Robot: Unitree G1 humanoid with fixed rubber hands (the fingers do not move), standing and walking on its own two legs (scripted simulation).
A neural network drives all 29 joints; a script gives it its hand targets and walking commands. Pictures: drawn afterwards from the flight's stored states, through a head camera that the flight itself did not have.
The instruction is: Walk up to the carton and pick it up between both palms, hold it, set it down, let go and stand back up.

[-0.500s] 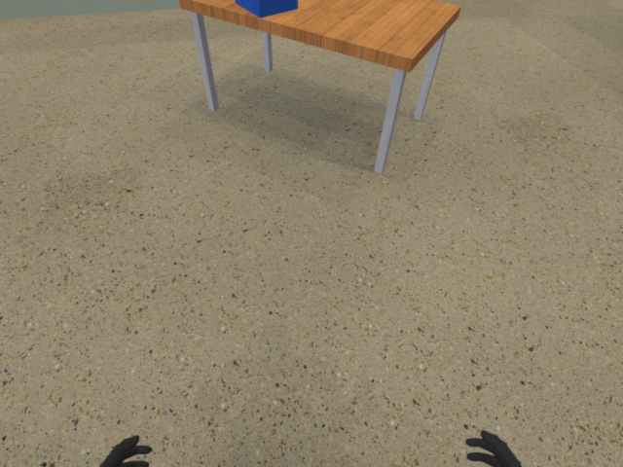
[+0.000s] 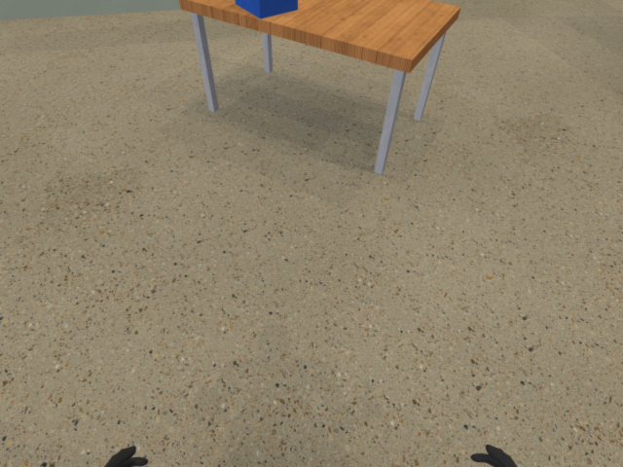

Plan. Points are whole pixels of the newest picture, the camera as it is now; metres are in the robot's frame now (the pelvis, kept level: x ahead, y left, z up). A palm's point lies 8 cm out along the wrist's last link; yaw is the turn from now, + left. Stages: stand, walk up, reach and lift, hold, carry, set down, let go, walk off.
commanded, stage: stand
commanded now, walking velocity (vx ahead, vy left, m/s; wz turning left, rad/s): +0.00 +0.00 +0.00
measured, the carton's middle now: out of the picture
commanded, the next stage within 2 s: none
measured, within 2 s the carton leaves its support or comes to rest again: neither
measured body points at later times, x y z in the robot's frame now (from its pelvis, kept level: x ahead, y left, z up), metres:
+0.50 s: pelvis -0.01 +0.00 +0.00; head +0.00 +0.00 +0.45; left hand +0.10 +0.27 -0.12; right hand +0.10 -0.27 -0.11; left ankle -0.01 +0.12 -0.72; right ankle -0.01 -0.12 -0.72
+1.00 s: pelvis -0.04 +0.00 +0.00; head -0.04 +0.00 +0.45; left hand +0.06 +0.27 -0.13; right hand +0.06 -0.28 -0.12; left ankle -0.01 +0.12 -0.72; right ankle -0.01 -0.12 -0.72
